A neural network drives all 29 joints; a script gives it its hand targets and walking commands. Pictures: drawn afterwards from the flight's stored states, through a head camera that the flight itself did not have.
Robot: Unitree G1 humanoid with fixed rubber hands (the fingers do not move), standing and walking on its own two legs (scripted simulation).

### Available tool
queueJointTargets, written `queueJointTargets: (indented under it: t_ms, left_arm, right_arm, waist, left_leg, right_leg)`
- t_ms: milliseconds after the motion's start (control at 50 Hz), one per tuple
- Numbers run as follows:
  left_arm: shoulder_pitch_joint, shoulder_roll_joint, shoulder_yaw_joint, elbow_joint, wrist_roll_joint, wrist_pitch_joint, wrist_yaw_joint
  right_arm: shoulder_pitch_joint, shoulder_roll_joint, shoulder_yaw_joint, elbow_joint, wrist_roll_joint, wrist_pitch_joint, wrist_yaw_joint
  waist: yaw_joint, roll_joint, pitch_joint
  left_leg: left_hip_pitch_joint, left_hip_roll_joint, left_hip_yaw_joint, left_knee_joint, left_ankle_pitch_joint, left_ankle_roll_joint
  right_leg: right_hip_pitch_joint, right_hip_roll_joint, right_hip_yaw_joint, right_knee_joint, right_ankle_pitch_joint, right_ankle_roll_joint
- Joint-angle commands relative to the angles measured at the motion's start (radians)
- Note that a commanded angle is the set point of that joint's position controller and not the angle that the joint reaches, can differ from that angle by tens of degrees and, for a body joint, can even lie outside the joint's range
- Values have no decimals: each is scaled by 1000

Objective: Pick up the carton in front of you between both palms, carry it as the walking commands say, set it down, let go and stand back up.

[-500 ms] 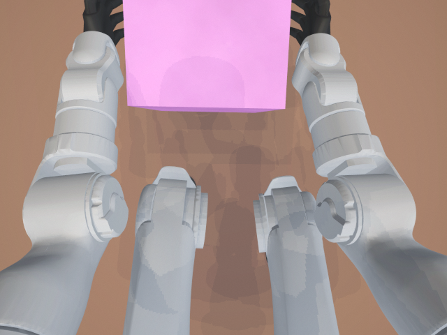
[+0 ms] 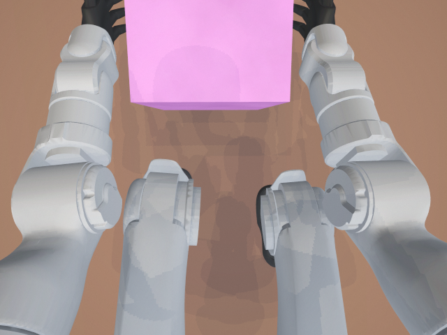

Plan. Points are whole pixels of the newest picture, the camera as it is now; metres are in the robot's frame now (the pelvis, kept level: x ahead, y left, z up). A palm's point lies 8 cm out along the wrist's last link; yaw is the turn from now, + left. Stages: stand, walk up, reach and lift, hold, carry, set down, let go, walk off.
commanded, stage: set down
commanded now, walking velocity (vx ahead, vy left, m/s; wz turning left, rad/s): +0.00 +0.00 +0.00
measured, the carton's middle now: (210, 47) +0.51 +0.07 -0.25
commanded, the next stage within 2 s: let go in 1.66 s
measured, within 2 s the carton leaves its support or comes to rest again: neither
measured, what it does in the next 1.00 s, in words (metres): rises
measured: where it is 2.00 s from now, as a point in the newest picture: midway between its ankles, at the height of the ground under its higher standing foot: (224, 232)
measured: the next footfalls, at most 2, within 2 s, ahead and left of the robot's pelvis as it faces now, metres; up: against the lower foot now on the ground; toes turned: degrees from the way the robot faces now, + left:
none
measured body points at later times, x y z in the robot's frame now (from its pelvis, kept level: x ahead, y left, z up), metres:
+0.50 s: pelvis -0.01 +0.00 +0.00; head +0.36 +0.04 +0.25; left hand +0.49 +0.26 -0.20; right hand +0.54 -0.10 -0.19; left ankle +0.12 +0.13 -0.34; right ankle +0.10 -0.12 -0.34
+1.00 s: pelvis +0.00 +0.01 +0.06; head +0.33 +0.05 +0.37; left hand +0.51 +0.28 -0.06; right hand +0.55 -0.10 -0.06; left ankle +0.12 +0.13 -0.34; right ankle +0.10 -0.11 -0.34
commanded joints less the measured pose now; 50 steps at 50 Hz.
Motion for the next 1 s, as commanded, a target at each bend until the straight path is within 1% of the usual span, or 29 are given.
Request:
queueJointTargets:
  t_ms: [0, 180, 240, 280, 300, 320, 360, 380, 400, 440, 520, 580, 620, 680, 740, 760, 800, 860, 920, 980]
  left_arm:
    - [-490, -701, -231, -49, -41, -30, -212]
    - [-449, -604, -162, 15, 4, -30, -207]
    - [-444, -559, -141, 23, 7, -39, -199]
    - [-424, -484, -113, 32, 6, -52, -182]
    - [-394, -402, -86, 41, 6, -63, -163]
    - [-315, -204, -27, 60, 18, -86, -115]
    - [-222, 168, 30, 85, 4, -137, -11]
    - [-229, 255, 29, 90, -29, -157, 28]
    - [-251, 280, 8, 89, -72, -170, 46]
    - [-285, 303, -41, 82, -150, -189, 56]
    - [-319, 293, -151, 47, -270, -208, 41]
    - [-298, 303, -188, 20, -327, -201, 34]
    - [-267, 319, -189, -3, -342, -190, 35]
    - [-217, 338, -174, -64, -336, -168, 42]
    - [-187, 335, -147, -173, -305, -133, 52]
    - [-179, 330, -135, -202, -290, -117, 54]
    - [-161, 306, -114, -225, -259, -88, 52]
    - [-129, 256, -94, -201, -221, -71, 39]
    - [-101, 216, -85, -179, -194, -77, 25]
    - [-82, 202, -75, -171, -178, -80, 16]
  right_arm:
    - [-500, 753, 270, -25, 26, -7, 234]
    - [-465, 646, 203, 31, -14, -1, 242]
    - [-458, 606, 197, 32, -13, -7, 232]
    - [-439, 535, 187, 32, -10, -15, 215]
    - [-411, 450, 171, 33, -9, -22, 197]
    - [-341, 247, 127, 43, -17, -37, 154]
    - [-259, -120, 101, 29, 16, -69, 60]
    - [-257, -200, 106, 24, 53, -80, 25]
    - [-268, -217, 126, 23, 88, -85, 8]
    - [-283, -226, 170, 16, 142, -94, 0]
    - [-300, -214, 242, -45, 215, -108, 8]
    - [-294, -231, 260, -110, 243, -108, 4]
    - [-267, -246, 257, -147, 247, -100, -5]
    - [-215, -248, 242, -218, 239, -80, -21]
    - [-193, -235, 225, -317, 225, -46, -36]
    - [-185, -231, 214, -336, 215, -31, -39]
    - [-155, -221, 183, -327, 186, -4, -41]
    - [-98, -196, 130, -260, 139, 9, -33]
    - [-69, -167, 99, -218, 110, -1, -21]
    - [-58, -157, 84, -207, 91, -11, -14]
  waist:
    - [58, -24, -845]
    - [48, -23, -744]
    - [53, -20, -750]
    - [58, -18, -765]
    - [61, -15, -773]
    - [63, -7, -774]
    - [66, 9, -811]
    - [69, 22, -849]
    - [66, 27, -877]
    - [54, 27, -919]
    - [36, 26, -1013]
    - [30, 27, -1131]
    - [31, 28, -1214]
    - [34, 37, -1338]
    - [43, 68, -1464]
    - [43, 75, -1475]
    - [35, 87, -1399]
    - [16, 98, -1224]
    - [3, 103, -1161]
    - [0, 99, -1172]
  left_leg:
    - [481, -57, 75, -139, 282, 59]
    - [430, -49, 62, -146, 208, 66]
    - [438, -40, 68, -140, 207, 58]
    - [452, -30, 73, -137, 211, 49]
    - [463, -23, 76, -136, 214, 42]
    - [479, -12, 80, -138, 217, 31]
    - [517, 11, 72, -142, 226, 24]
    - [534, 17, 67, -143, 236, 23]
    - [548, 20, 63, -140, 251, 25]
    - [565, 29, 55, -130, 291, 28]
    - [617, 43, 44, -113, 386, 28]
    - [695, 44, 47, -112, 433, 25]
    - [754, 39, 55, -119, 446, 24]
    - [857, 26, 73, -143, 446, 24]
    - [964, 11, 96, -193, 432, 22]
    - [976, 7, 101, -215, 415, 22]
    - [938, 2, 104, -260, 357, 21]
    - [838, 1, 101, -315, 291, 17]
    - [794, -1, 99, -358, 294, 16]
    - [797, -5, 99, -405, 311, 13]
  right_leg:
    - [207, 4, -96, -192, 212, -53]
    - [184, -7, -88, -200, 156, -55]
    - [207, -12, -87, -197, 157, -47]
    - [235, -19, -87, -193, 162, -38]
    - [253, -26, -87, -192, 165, -33]
    - [268, -40, -89, -192, 167, -25]
    - [319, -67, -87, -195, 181, -12]
    - [339, -74, -79, -192, 194, -9]
    - [352, -79, -75, -185, 206, -8]
    - [358, -90, -72, -172, 236, -11]
    - [380, -105, -72, -156, 301, -13]
    - [433, -111, -86, -152, 330, -14]
    - [469, -110, -99, -157, 331, -16]
    - [510, -97, -123, -180, 314, -20]
    - [555, -78, -141, -230, 282, -33]
    - [562, -73, -142, -253, 265, -38]
    - [530, -70, -141, -301, 217, -45]
    - [440, -75, -138, -360, 169, -47]
    - [409, -77, -129, -406, 181, -45]
    - [427, -78, -122, -455, 199, -42]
